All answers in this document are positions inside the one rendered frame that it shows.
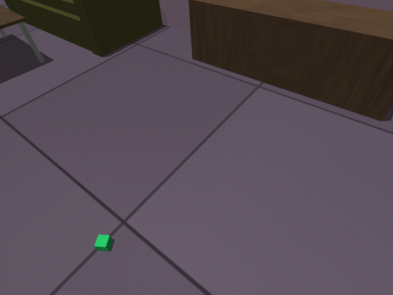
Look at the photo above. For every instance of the coffee table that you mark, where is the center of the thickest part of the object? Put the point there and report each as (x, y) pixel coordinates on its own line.
(9, 18)

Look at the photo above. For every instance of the sofa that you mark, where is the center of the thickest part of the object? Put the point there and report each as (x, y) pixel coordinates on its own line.
(101, 26)

